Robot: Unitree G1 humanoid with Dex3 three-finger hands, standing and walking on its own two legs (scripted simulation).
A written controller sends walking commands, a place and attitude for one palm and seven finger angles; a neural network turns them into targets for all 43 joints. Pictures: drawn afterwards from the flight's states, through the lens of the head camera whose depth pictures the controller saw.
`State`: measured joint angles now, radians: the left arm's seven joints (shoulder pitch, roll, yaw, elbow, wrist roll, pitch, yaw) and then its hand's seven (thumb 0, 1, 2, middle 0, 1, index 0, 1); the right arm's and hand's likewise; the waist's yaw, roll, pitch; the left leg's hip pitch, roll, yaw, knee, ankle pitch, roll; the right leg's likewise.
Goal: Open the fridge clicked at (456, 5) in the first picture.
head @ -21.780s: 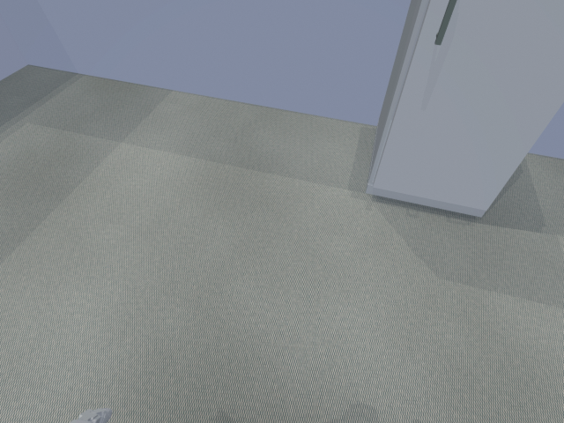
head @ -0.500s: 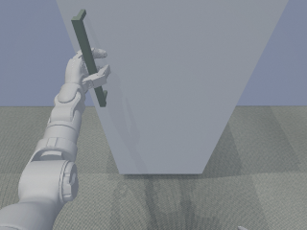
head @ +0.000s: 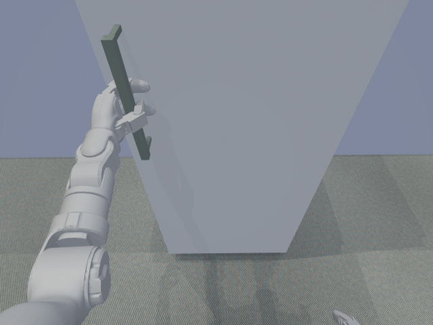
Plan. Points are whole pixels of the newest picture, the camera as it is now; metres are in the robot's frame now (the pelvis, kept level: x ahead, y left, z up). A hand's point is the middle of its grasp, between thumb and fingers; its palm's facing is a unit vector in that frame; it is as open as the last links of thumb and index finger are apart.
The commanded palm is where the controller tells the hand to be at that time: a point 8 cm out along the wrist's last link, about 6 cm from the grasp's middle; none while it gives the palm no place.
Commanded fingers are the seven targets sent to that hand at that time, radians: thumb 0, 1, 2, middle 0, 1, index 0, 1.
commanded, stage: grip the handle and tug to test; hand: left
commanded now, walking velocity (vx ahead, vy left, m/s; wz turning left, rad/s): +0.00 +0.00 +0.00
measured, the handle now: (133, 102) +0.49 +0.17 +0.17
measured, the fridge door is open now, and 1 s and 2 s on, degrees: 0 18 50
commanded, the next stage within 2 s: pull the door a little, standing still in 0.28 s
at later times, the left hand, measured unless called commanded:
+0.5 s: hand (138, 128) +0.41 +0.15 +0.17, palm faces +0.01 -1.00 +0.00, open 5.4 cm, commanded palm +0.37 +0.20 +0.17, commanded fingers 0.00 0.90 0.90 -0.45 -1.40 -0.45 -1.40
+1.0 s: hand (145, 182) +0.30 +0.11 +0.16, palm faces +0.04 -0.99 -0.16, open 6.2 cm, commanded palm +0.26 +0.17 +0.17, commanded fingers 0.00 0.90 0.90 -0.45 -1.40 -0.45 -1.40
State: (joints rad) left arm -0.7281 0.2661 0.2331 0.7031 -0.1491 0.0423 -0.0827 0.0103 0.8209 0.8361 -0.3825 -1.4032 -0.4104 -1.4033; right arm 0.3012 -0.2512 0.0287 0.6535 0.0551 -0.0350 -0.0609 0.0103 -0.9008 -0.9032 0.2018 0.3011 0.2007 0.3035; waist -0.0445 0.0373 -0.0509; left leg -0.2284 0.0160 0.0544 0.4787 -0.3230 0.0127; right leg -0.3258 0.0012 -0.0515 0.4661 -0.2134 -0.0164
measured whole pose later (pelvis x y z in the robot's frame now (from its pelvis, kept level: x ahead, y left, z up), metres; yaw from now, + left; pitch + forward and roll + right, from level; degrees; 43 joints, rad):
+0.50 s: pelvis +0.01 +0.00 +0.00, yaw +1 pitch +2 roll -1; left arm -0.53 0.20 0.17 0.37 -0.16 0.22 -0.07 0.02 0.77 0.81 -0.36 -1.40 -0.38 -1.40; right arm 0.22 -0.24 0.04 0.63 0.05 0.02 -0.07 0.01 -0.90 -0.90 0.20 0.30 0.20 0.30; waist 0.00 0.04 -0.06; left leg -0.15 0.01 0.04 0.44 -0.33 0.02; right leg -0.24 0.00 -0.07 0.43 -0.23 -0.01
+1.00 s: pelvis -0.03 +0.00 +0.00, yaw +1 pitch +0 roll +0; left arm -0.12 0.19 0.01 -0.09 -0.08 0.01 0.06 -0.01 0.67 0.78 -0.43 -1.40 -0.32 -1.36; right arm 0.16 -0.23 0.03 0.57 0.01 0.07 -0.08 0.01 -0.90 -0.90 0.20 0.30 0.20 0.30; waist -0.02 0.06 0.00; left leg -0.17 0.01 0.04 0.45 -0.27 0.01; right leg -0.26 -0.01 -0.07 0.43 -0.17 -0.01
